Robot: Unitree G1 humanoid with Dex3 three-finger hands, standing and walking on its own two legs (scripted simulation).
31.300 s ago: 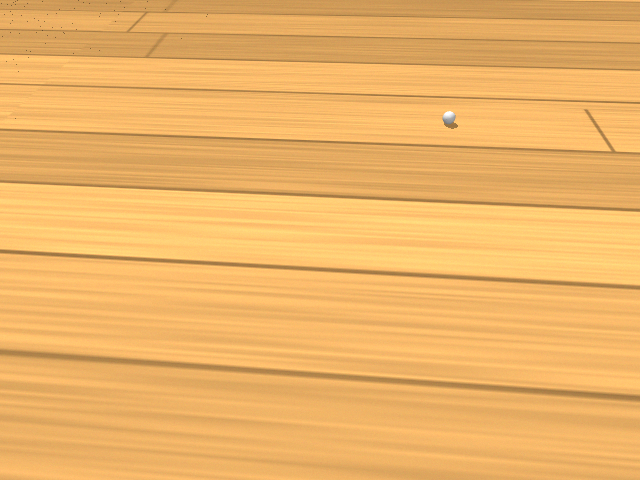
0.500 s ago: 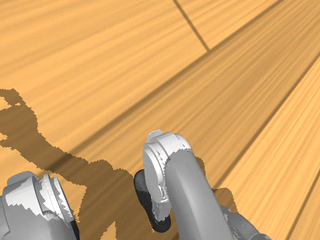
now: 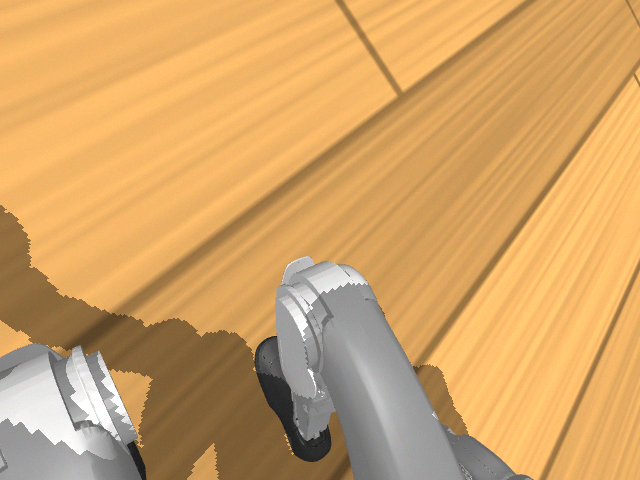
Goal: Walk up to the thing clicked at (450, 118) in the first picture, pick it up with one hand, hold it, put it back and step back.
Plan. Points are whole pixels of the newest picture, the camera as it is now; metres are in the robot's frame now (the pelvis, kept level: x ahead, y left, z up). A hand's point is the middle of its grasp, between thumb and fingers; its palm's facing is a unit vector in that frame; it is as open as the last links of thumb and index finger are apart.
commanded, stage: rest palm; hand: left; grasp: from above
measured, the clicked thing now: out of the picture +0.45 +0.33 -0.27
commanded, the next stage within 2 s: close in 0.48 s
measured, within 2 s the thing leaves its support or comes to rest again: neither
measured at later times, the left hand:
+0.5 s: hand out of the picture +0.44 +0.32 -0.26, palm faces -0.42 -0.18 -0.89, open 13.9 cm
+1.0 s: hand out of the picture +0.44 +0.32 -0.25, palm faces -0.43 -0.16 -0.89, open 12.6 cm
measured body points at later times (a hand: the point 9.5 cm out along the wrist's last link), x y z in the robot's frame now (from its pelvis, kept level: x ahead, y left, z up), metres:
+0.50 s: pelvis +0.00 +0.00 +0.00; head +0.28 +0.13 +0.32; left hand +0.46 +0.33 -0.21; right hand +0.05 -0.24 -0.06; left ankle +0.06 +0.13 -0.27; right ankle +0.11 -0.12 -0.27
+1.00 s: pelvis -0.01 +0.00 +0.00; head +0.26 +0.14 +0.33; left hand +0.46 +0.32 -0.20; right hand +0.06 -0.24 -0.05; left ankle +0.06 +0.13 -0.27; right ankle +0.11 -0.12 -0.27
